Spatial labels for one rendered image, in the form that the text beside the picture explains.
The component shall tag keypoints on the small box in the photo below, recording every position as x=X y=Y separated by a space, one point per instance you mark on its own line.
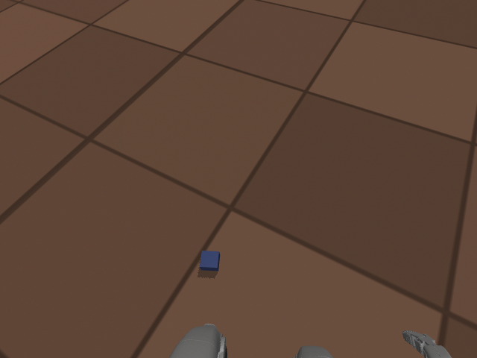
x=210 y=260

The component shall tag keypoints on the right robot hand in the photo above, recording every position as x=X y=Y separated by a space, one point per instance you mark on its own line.
x=425 y=345

